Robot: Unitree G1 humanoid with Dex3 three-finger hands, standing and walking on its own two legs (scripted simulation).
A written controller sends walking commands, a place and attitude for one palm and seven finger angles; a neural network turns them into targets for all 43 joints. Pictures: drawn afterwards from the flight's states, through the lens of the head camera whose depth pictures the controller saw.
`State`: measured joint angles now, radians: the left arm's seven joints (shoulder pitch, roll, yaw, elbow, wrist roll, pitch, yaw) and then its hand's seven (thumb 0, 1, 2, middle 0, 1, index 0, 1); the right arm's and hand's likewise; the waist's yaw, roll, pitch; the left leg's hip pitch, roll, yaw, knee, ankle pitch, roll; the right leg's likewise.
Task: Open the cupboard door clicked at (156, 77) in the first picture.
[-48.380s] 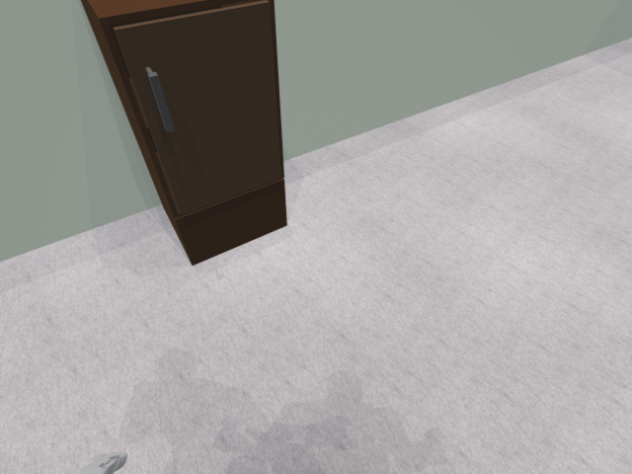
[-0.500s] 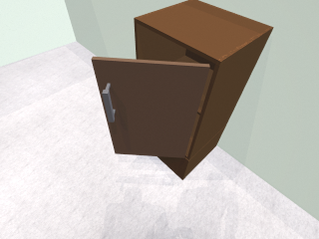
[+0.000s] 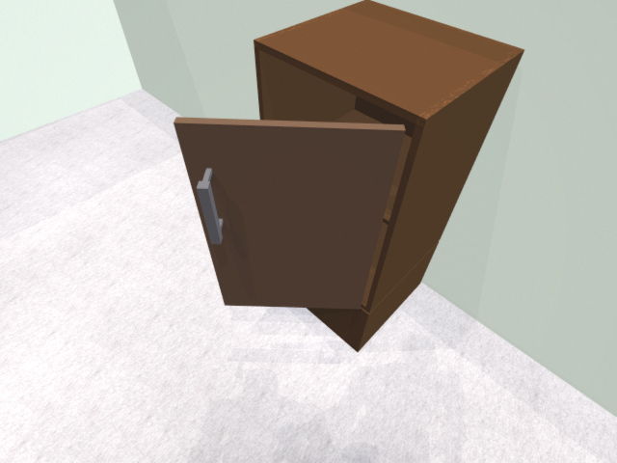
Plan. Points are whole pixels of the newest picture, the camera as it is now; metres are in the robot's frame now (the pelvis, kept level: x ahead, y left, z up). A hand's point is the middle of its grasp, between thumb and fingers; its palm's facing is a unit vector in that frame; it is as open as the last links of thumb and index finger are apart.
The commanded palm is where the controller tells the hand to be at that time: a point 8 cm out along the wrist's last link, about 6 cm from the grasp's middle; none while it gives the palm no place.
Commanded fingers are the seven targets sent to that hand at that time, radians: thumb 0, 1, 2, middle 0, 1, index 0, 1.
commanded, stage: raise the hand with hooked fingers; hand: left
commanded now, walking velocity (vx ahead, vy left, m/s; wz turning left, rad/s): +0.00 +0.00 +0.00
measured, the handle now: (212, 207) +0.56 +0.22 -0.04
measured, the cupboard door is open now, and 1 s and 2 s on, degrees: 43 43 43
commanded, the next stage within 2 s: none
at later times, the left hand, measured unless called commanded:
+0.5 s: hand out of the picture +0.13 +0.19 -0.09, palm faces +0.10 -0.99 +0.00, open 8.7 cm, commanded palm +0.13 +0.25 -0.06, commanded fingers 0.00 0.36 0.67 -0.24 -0.64 -0.24 -0.64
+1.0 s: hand (143, 403) +0.20 +0.23 -0.05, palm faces +0.10 -0.99 -0.07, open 11.7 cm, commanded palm +0.18 +0.28 -0.05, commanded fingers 0.00 -0.22 0.42 -0.28 -1.02 -0.28 -1.02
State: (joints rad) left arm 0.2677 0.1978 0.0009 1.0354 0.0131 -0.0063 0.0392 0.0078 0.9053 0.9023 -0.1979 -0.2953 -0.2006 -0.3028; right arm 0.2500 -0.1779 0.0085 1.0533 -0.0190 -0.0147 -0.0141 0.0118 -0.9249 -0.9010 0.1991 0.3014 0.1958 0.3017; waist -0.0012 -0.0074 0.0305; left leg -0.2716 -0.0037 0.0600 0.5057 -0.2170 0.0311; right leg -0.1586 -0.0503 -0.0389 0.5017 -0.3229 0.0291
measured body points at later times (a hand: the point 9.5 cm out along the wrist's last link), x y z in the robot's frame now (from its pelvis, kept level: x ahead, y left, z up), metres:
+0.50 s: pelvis -0.04 -0.04 -0.10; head +0.02 -0.01 +0.35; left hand +0.12 +0.24 -0.09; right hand +0.20 -0.28 -0.13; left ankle +0.03 +0.10 -0.74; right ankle -0.03 -0.14 -0.74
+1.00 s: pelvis -0.03 -0.01 -0.10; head +0.04 +0.00 +0.35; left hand +0.19 +0.29 -0.04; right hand +0.11 -0.27 -0.19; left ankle +0.03 +0.10 -0.74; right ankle -0.03 -0.14 -0.74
